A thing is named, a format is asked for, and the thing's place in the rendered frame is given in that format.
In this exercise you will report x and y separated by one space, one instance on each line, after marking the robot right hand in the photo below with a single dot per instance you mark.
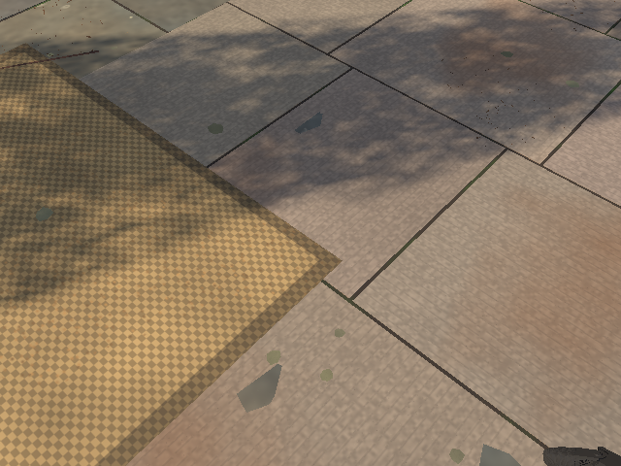
563 456

